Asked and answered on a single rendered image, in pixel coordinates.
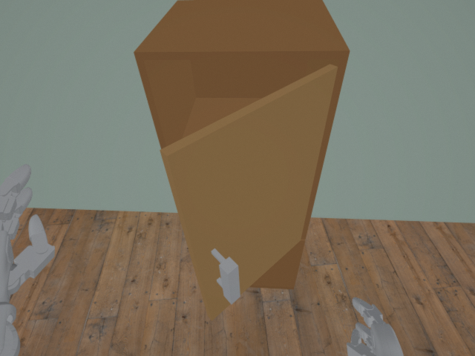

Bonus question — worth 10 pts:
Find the robot left hand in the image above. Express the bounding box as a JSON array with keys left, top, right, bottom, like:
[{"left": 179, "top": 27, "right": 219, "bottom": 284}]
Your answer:
[{"left": 0, "top": 164, "right": 55, "bottom": 303}]

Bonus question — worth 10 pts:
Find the robot left forearm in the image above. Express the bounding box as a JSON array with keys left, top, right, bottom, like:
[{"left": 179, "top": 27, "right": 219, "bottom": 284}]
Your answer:
[{"left": 0, "top": 302, "right": 20, "bottom": 356}]

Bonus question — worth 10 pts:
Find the cupboard door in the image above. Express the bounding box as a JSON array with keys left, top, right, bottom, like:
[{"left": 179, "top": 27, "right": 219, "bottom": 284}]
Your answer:
[{"left": 160, "top": 64, "right": 338, "bottom": 321}]

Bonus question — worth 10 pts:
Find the robot right hand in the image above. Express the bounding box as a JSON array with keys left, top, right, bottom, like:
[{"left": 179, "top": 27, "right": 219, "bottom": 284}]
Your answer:
[{"left": 347, "top": 297, "right": 404, "bottom": 356}]

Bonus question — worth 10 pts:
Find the handle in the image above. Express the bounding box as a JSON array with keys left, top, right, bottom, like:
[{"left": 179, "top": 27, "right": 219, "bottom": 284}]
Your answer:
[{"left": 212, "top": 248, "right": 240, "bottom": 304}]

